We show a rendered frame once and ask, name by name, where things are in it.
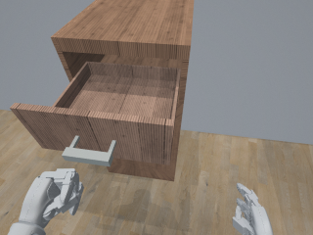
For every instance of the drawer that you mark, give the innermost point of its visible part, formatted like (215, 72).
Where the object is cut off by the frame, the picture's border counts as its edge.
(131, 104)

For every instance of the robot left hand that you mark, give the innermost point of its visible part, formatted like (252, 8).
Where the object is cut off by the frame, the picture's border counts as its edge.
(60, 186)

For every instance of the handle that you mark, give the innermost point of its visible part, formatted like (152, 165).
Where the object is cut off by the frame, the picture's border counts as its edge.
(91, 157)

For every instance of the robot right hand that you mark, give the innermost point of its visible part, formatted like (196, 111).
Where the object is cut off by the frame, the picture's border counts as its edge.
(256, 220)

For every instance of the cabinet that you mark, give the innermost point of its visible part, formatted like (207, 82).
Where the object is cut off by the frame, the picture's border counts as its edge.
(152, 33)

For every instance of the robot left forearm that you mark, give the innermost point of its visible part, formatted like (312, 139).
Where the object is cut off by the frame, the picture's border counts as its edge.
(26, 228)

